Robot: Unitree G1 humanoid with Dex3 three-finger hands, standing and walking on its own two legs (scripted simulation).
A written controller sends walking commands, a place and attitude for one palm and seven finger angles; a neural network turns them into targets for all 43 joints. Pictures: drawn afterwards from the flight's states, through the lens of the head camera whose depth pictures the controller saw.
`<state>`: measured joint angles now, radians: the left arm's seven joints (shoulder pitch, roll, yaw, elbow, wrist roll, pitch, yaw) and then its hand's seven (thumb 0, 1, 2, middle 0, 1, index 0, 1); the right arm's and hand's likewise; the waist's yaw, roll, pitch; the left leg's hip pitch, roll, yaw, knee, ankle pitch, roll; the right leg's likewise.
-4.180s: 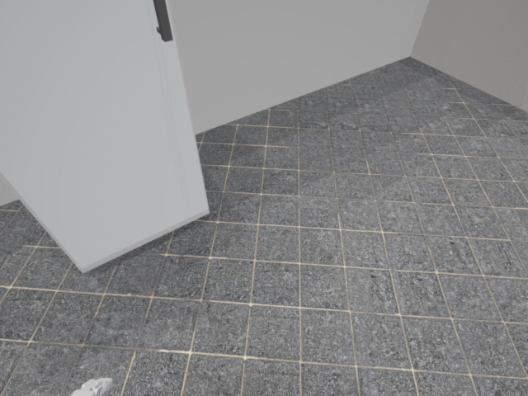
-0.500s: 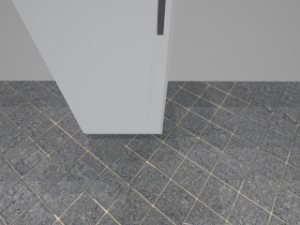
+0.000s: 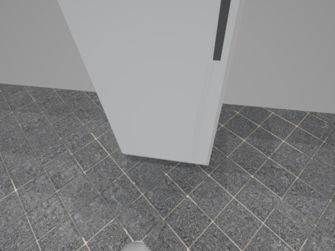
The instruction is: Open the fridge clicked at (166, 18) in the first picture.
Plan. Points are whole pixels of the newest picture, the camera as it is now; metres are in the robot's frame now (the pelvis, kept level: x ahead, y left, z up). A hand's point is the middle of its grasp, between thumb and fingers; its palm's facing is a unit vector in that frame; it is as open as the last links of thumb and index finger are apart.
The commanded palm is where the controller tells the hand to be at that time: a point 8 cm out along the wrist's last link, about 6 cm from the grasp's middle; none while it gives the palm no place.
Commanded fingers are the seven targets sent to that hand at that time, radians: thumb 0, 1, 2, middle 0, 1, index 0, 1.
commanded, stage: take the last steps up to it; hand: right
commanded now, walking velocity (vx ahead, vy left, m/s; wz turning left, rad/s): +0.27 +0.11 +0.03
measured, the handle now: (224, 8) +0.68 -0.08 +0.24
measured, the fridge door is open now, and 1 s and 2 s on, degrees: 0 0 0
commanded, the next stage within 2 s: come to a stop and stand still in 0.30 s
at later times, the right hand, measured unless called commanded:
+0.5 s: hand out of the picture +0.15 -0.10 -0.21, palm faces +0.08 +0.98 -0.16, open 7.3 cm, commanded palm none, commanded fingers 0.00 -0.90 -0.90 0.20 0.30 0.20 0.30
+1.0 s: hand (199, 244) +0.18 -0.05 -0.17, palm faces +0.10 +0.96 -0.27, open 7.4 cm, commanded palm none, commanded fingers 0.00 -0.90 -0.90 0.20 0.30 0.20 0.30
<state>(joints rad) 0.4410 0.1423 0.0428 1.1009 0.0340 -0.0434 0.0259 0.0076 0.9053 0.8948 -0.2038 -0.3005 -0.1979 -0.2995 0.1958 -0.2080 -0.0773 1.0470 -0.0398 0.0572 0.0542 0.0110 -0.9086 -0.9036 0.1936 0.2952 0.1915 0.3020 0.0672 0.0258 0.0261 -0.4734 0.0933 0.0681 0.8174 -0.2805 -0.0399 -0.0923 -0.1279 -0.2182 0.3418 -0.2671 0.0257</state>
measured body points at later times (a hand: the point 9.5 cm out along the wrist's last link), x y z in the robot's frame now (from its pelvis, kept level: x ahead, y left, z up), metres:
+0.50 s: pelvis +0.16 +0.07 -0.02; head +0.17 +0.05 +0.43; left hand +0.26 +0.30 -0.16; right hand +0.14 -0.15 -0.19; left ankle +0.09 +0.17 -0.75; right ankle +0.22 -0.02 -0.75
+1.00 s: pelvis +0.15 +0.14 -0.01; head +0.16 +0.17 +0.44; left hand +0.21 +0.39 -0.18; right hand +0.17 -0.10 -0.15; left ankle +0.19 +0.24 -0.75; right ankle +0.13 -0.01 -0.68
